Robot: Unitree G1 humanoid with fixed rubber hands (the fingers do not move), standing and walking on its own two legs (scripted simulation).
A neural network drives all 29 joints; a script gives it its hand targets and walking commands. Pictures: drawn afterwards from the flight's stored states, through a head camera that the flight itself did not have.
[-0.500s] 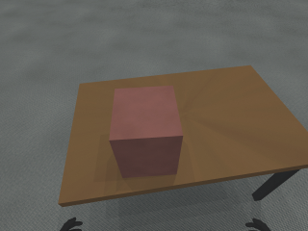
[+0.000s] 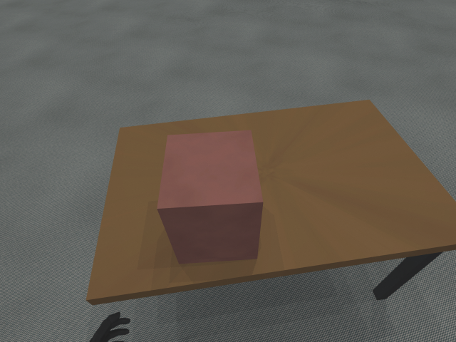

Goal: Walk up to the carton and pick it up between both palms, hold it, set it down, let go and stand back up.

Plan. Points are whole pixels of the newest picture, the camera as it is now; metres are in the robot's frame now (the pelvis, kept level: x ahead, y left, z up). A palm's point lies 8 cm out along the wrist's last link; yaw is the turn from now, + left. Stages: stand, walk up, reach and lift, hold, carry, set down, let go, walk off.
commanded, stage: walk up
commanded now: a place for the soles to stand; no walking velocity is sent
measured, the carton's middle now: (213, 199) +0.45 +0.05 -0.08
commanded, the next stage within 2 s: reach and lift in 0.38 s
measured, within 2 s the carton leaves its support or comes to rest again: neither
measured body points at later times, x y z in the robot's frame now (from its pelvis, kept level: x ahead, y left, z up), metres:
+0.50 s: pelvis -0.02 -0.01 -0.02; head +0.01 +0.00 +0.43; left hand +0.12 +0.27 -0.12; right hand +0.13 -0.27 -0.12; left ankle -0.03 +0.10 -0.73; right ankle +0.01 -0.10 -0.73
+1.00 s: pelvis -0.01 -0.01 +0.00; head -0.02 +0.00 +0.45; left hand +0.17 +0.26 -0.07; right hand +0.18 -0.20 -0.07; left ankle -0.03 +0.10 -0.73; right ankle +0.01 -0.10 -0.73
